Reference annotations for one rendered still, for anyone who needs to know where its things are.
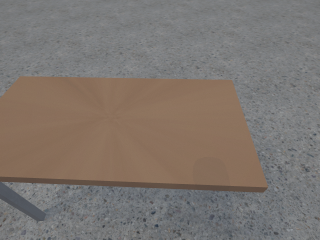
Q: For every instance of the table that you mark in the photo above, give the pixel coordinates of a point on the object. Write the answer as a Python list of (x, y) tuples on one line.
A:
[(188, 134)]

